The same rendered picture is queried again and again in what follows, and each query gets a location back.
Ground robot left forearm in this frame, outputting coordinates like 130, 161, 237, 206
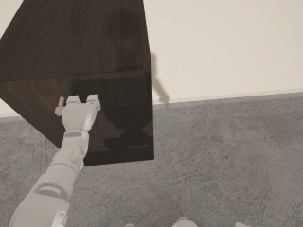
9, 129, 89, 227

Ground left robot hand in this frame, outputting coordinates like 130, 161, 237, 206
62, 94, 101, 133

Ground robot right shin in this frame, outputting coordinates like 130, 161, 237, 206
176, 217, 188, 223

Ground handle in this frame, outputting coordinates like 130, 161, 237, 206
55, 95, 90, 116

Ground drawer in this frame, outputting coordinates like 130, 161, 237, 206
0, 70, 146, 114

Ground robot left upper arm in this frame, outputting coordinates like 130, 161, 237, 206
12, 193, 70, 227

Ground cabinet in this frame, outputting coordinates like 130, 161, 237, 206
0, 0, 154, 166

